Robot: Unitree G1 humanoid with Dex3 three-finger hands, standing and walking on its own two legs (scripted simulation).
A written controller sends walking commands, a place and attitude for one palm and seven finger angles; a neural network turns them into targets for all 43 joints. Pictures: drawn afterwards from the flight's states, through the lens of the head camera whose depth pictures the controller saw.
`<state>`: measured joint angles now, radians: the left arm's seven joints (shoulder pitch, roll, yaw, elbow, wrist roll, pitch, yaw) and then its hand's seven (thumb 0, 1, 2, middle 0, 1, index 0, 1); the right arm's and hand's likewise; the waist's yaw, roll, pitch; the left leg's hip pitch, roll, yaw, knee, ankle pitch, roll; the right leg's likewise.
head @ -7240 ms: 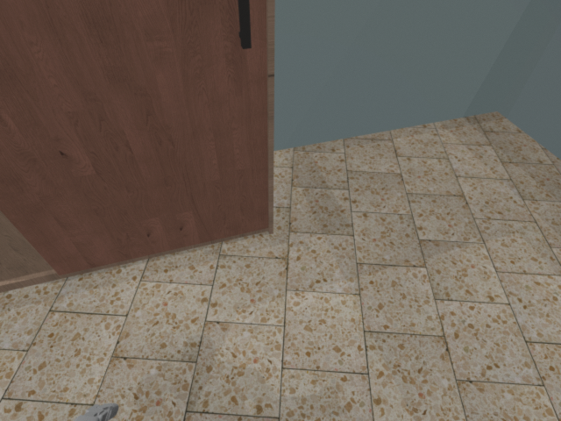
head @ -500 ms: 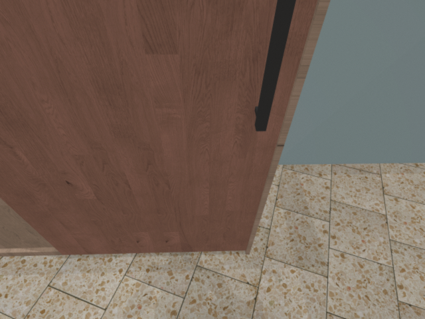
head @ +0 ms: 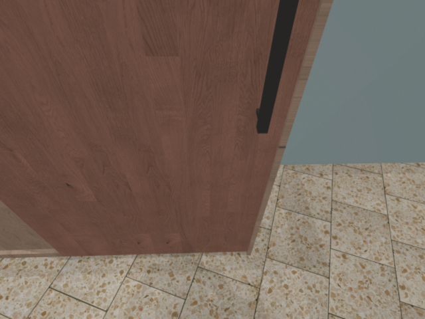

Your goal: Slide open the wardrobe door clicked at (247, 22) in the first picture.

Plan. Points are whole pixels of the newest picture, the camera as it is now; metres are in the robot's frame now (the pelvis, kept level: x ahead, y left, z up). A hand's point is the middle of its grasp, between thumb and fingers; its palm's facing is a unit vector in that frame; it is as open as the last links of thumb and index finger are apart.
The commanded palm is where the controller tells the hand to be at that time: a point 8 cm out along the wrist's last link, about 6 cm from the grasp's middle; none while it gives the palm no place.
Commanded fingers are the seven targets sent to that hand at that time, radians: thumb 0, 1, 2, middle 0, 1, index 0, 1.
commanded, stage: look again from close up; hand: right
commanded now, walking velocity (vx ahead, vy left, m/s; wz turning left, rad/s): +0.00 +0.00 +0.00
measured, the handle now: (274, 49) +0.50 -0.07 +0.27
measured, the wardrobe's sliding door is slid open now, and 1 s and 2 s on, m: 0.00 0.00 0.00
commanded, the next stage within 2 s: raise the hand with hooked fingers in 0.02 s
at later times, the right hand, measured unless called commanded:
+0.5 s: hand out of the picture +0.15 -0.23 -0.02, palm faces -0.06 +1.00 -0.02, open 8.4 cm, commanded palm +0.13 -0.28 +0.00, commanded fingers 0.00 -0.43 -0.70 0.23 0.60 0.23 0.60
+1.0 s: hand (419, 272) +0.20 -0.29 +0.09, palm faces -0.02 +1.00 -0.10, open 11.4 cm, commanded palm +0.16 -0.33 +0.11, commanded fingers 0.00 0.15 -0.45 0.28 0.98 0.28 0.98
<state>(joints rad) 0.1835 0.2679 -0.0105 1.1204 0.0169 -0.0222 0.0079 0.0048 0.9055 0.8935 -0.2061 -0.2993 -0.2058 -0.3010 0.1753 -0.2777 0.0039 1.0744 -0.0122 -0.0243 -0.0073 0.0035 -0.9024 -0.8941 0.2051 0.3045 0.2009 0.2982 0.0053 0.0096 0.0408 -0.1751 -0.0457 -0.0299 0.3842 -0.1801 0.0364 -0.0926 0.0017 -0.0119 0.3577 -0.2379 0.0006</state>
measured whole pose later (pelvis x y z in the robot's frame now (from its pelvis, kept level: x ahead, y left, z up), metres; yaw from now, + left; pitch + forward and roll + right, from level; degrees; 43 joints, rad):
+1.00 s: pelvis -0.01 -0.03 -0.03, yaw -3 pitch +3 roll +2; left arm 0.29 0.25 -0.07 0.58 -0.05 -0.31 0.07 0.02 0.90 0.89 -0.21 -0.30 -0.21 -0.30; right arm 0.27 -0.40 -0.37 -0.08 0.39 -0.09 0.49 0.00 -0.07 -0.54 0.26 0.84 0.26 0.83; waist -0.02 -0.04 -0.06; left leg -0.40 -0.02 0.03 0.69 -0.33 -0.01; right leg -0.39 0.03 0.04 0.77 -0.42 -0.04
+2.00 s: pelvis +0.00 -0.01 -0.01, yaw -4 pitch -2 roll +1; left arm 0.20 0.30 -0.09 0.58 -0.10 -0.17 0.05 0.01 0.90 0.89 -0.21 -0.30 -0.21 -0.30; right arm -0.25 -0.60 -0.53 0.08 0.36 0.35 0.61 -0.01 0.50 -0.30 0.31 1.21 0.30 1.20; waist -0.05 -0.06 -0.05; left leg -0.22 -0.02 0.03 0.50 -0.25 0.01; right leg -0.18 0.03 0.04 0.53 -0.32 -0.02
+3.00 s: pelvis +0.00 -0.02 -0.01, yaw -4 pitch -1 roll +0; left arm 0.18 0.27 -0.10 0.61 -0.09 -0.10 0.06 0.01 0.90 0.89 -0.21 -0.30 -0.21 -0.30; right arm -0.48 -0.44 -0.30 0.15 0.27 0.42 0.38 -0.01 0.50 -0.30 0.31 1.21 0.30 1.20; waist -0.03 -0.05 -0.05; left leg -0.23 0.00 0.02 0.50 -0.25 0.01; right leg -0.18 0.04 0.04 0.51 -0.30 -0.03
